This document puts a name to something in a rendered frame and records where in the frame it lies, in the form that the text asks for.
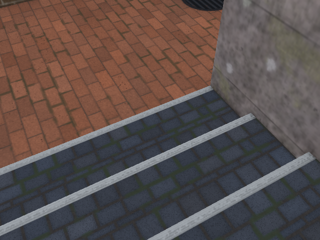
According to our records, stairs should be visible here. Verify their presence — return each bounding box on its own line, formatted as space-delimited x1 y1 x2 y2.
0 86 320 240

